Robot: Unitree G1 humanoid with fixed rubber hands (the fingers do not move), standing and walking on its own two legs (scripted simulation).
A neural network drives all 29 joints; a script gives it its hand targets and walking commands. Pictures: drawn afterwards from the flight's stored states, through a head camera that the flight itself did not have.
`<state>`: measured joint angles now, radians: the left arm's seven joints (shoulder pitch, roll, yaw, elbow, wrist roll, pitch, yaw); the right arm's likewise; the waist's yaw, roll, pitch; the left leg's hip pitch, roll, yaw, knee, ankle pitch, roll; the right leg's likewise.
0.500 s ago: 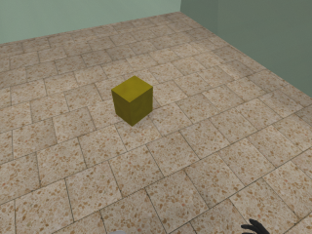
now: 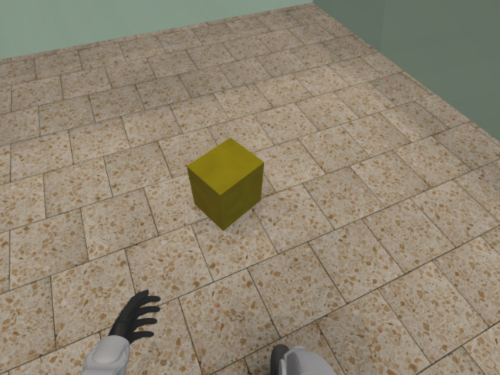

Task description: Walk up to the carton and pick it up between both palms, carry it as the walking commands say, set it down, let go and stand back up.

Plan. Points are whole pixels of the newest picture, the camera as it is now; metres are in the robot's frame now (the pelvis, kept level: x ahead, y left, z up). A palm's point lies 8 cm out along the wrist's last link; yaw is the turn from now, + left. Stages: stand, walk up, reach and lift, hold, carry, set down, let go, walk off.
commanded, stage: walk up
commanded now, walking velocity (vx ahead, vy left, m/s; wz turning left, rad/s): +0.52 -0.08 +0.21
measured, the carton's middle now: (226, 184) +0.94 +0.01 -0.62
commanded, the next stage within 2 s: none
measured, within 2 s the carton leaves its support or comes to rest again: neither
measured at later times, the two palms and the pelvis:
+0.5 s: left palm out of the picture +0.13 +0.22 -0.12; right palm (322, 211) +0.44 -0.19 -0.10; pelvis +0.25 +0.01 +0.01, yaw +4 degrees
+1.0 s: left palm (126, 212) +0.49 +0.25 -0.13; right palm (345, 248) +0.36 -0.23 -0.12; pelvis +0.40 +0.01 +0.01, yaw +4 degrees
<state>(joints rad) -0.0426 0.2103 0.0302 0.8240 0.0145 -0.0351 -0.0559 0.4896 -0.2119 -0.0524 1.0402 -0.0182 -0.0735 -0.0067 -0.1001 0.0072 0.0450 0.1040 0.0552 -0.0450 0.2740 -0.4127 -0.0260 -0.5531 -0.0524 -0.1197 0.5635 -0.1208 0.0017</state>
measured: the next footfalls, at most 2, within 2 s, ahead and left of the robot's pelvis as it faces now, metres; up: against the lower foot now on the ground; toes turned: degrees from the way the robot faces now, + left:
right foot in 0.04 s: +0.20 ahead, -0.13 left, +0.00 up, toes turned -7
left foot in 0.54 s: +0.43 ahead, +0.17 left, +0.00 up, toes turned +8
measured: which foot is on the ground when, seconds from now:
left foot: down 0.00-0.04, up 0.06-0.52, down 0.54-1.00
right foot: up 0.00-0.02, down 0.04-0.56, up 0.58-1.00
